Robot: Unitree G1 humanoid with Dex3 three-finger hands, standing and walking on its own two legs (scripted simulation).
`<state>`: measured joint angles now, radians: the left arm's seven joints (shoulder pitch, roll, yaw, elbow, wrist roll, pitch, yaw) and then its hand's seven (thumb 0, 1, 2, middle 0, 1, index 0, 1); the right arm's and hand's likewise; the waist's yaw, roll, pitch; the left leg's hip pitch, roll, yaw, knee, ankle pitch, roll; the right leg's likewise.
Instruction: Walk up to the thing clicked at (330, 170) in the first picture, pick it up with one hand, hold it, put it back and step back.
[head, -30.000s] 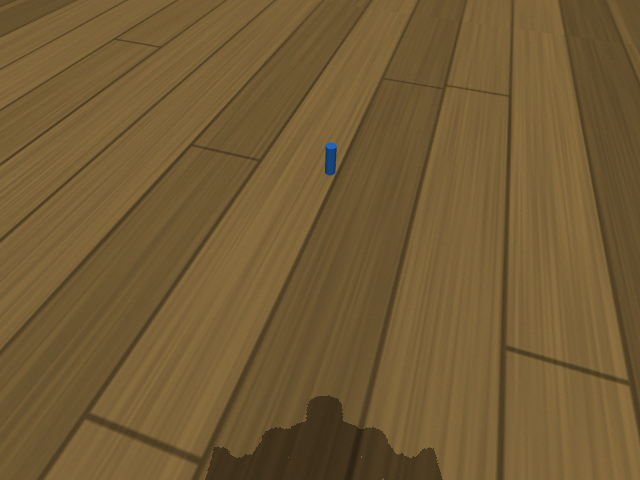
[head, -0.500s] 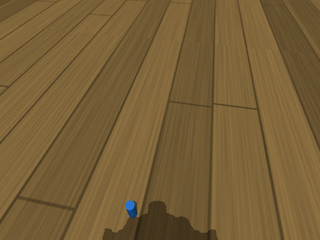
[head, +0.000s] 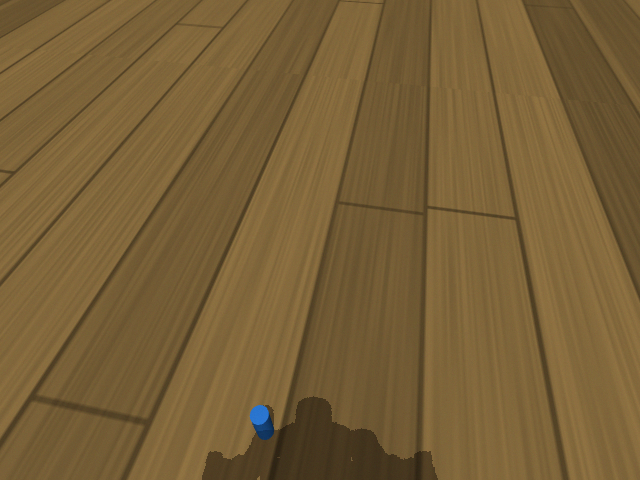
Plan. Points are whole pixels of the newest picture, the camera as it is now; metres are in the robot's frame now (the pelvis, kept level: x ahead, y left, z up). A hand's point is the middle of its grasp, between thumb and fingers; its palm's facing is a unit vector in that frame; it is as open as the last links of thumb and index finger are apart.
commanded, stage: stand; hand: left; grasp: from the side
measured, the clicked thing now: (262, 423) +0.37 +0.18 -0.70
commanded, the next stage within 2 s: step back in 0.28 s
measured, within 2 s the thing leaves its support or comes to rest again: neither
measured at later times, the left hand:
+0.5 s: hand out of the picture +0.08 +0.26 -0.17, palm faces +0.01 -0.92 -0.38, open 7.4 cm
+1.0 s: hand out of the picture +0.01 +0.29 -0.18, palm faces -0.07 -0.93 -0.36, open 7.4 cm
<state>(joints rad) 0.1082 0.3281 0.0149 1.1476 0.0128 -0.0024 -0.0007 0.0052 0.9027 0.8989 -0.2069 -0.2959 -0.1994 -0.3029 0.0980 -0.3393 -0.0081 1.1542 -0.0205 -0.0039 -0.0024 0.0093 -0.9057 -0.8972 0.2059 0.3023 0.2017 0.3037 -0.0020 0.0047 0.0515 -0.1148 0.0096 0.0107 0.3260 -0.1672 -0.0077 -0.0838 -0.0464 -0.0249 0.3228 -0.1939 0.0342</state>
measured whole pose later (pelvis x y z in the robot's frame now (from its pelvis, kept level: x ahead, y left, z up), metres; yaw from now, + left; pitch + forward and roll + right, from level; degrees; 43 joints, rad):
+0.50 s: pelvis -0.03 -0.01 -0.02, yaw +1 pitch -1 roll +0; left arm 0.07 0.38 0.06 1.01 0.00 0.03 0.00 0.01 0.90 0.90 -0.21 -0.30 -0.20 -0.30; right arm 0.05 -0.39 -0.05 1.03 0.01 0.05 0.01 0.01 -0.90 -0.90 0.21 0.30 0.20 0.30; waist -0.02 0.01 0.15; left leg -0.31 0.02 -0.01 0.58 -0.24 0.00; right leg -0.27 -0.04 -0.04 0.57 -0.28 0.01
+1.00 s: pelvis -0.12 +0.03 -0.02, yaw -2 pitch -1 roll -1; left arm 0.10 0.38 0.07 0.87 0.01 0.06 0.01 0.01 0.90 0.90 -0.21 -0.30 -0.20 -0.30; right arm 0.15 -0.36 -0.05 0.88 -0.03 0.03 -0.02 0.01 -0.90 -0.90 0.21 0.30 0.21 0.30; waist -0.03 -0.02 0.20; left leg -0.33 0.00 0.05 0.64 -0.28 0.05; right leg -0.38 0.07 0.11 0.97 -0.51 0.01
